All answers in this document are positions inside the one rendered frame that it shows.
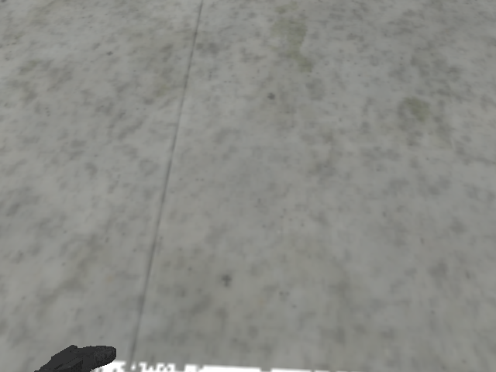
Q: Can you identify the left robot hand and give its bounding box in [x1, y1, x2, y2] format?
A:
[34, 345, 116, 372]

